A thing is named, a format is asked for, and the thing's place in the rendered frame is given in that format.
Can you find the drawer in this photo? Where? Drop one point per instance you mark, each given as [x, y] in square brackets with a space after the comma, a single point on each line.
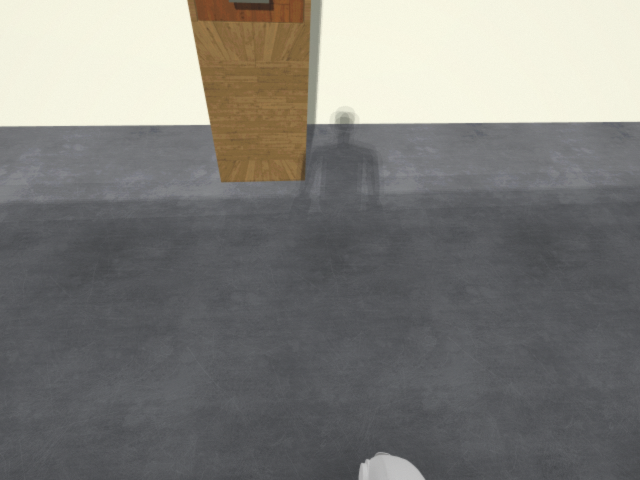
[274, 11]

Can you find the cabinet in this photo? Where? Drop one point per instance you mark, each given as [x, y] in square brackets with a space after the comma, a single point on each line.
[255, 79]

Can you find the right robot thigh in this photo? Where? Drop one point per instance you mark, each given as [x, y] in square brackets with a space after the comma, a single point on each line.
[388, 467]

